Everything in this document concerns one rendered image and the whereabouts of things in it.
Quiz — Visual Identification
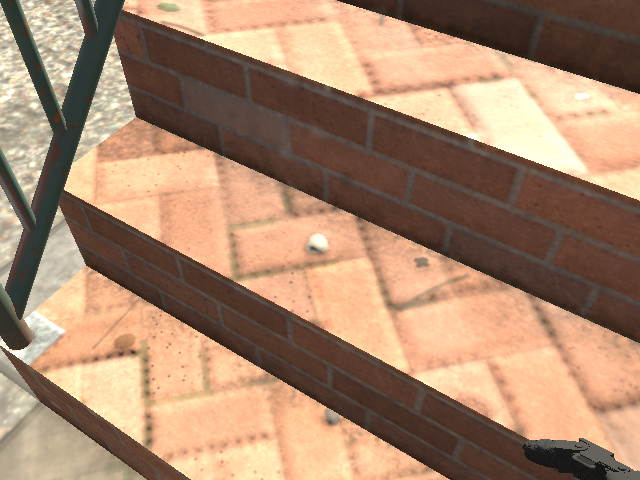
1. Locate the robot right hand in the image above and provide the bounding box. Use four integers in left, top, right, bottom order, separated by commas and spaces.
523, 438, 640, 480

